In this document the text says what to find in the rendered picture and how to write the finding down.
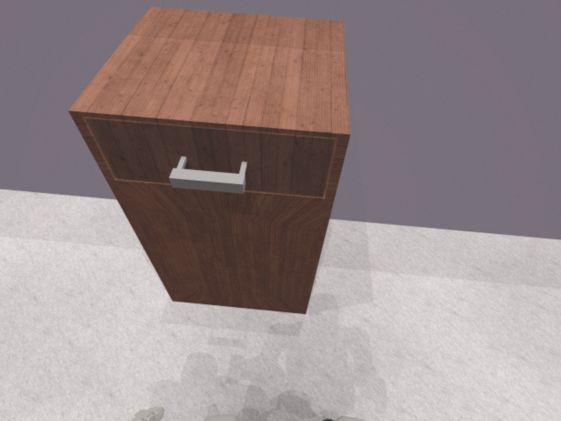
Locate handle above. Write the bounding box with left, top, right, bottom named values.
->
left=169, top=156, right=247, bottom=194

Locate cabinet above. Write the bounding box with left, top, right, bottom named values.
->
left=68, top=6, right=351, bottom=314

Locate drawer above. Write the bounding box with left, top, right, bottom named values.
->
left=85, top=117, right=335, bottom=197

